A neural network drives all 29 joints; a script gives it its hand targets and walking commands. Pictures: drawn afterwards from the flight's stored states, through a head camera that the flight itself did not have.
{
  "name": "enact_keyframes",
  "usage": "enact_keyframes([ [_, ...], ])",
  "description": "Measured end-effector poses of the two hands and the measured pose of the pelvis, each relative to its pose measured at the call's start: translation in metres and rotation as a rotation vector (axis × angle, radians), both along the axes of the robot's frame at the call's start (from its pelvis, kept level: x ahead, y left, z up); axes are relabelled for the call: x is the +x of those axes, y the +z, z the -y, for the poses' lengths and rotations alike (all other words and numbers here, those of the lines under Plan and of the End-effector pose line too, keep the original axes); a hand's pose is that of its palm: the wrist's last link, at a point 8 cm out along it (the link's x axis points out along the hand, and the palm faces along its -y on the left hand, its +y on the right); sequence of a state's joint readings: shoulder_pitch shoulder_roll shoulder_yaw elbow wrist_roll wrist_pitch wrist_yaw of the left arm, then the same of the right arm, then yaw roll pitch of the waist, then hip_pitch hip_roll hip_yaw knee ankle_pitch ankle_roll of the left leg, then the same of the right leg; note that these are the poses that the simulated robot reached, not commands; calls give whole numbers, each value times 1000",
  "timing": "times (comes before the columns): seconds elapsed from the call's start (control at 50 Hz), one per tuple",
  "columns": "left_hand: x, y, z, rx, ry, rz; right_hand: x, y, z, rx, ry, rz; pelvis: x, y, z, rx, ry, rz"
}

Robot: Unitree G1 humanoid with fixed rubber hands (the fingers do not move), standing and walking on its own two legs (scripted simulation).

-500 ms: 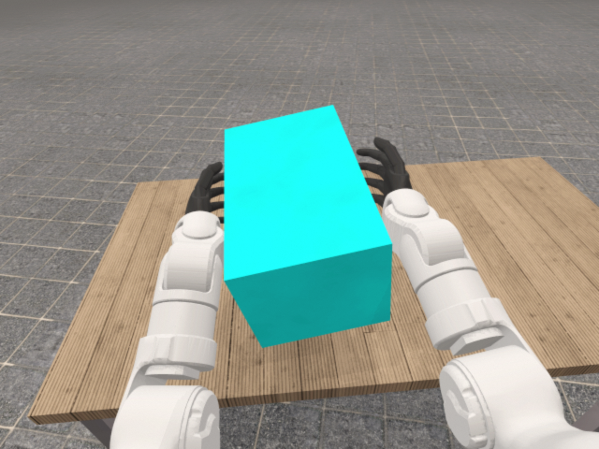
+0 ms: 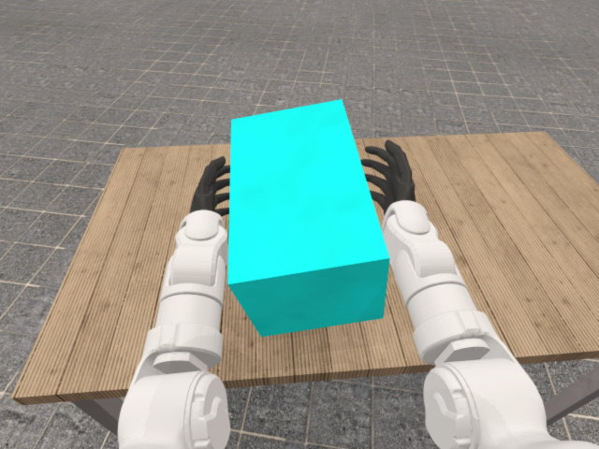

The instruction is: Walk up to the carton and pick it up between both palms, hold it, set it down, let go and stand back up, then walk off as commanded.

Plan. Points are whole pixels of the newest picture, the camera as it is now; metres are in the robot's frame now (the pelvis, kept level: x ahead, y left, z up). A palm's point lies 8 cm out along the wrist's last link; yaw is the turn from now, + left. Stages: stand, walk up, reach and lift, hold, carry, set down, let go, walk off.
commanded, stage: set down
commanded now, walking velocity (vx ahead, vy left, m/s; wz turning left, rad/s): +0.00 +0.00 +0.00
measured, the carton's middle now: (303, 213) +0.40 +0.01 +0.12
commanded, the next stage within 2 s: none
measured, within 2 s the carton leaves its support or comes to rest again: neither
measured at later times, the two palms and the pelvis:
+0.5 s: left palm (212, 231) +0.41 +0.15 +0.08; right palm (386, 225) +0.40 -0.11 +0.09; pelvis +0.03 +0.01 +0.00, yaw +0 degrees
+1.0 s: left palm (225, 253) +0.41 +0.13 +0.04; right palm (394, 245) +0.39 -0.12 +0.07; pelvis +0.01 +0.01 +0.00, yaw +0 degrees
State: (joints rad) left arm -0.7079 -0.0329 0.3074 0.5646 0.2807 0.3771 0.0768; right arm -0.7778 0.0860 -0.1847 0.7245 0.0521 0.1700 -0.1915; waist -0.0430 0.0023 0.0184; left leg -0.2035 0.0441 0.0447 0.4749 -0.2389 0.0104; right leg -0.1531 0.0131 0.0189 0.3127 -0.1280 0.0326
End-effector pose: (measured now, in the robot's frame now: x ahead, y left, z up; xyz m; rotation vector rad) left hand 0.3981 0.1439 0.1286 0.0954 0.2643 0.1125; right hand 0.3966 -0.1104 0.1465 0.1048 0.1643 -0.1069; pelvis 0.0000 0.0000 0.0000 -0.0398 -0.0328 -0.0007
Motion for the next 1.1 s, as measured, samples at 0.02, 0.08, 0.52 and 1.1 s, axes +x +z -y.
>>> enact_keyframes([
  [0.02, 3, 0, 1, -15, 6, 11, 3, -1, 0, 2, -2, 12, 2, 0, 0, 0, 0, -3],
  [0.08, 11, 5, 2, -37, 21, 56, 10, 3, 1, 0, -6, 57, 13, 0, -1, -1, 0, -17],
  [0.52, 12, -45, 0, -30, -10, -52, 4, -50, -1, -56, -29, -33, 36, 1, -7, -10, 0, -13],
  [1.1, 36, -58, 16, -111, -53, 23, 17, -43, 13, -72, -63, 116, 34, 0, -4, -2, -4, -170],
])
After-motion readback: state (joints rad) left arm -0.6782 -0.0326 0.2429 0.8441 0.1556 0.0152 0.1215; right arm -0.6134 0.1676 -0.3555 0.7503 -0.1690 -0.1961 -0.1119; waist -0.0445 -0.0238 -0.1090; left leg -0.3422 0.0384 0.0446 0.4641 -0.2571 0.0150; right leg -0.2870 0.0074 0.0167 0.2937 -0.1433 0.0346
